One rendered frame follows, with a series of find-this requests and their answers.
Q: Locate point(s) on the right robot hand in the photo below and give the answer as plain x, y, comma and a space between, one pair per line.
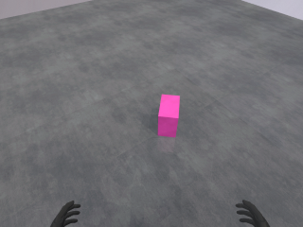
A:
256, 218

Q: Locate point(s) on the carton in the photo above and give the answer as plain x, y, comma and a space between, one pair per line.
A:
168, 115

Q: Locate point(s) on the left robot hand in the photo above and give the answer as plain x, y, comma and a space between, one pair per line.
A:
61, 219

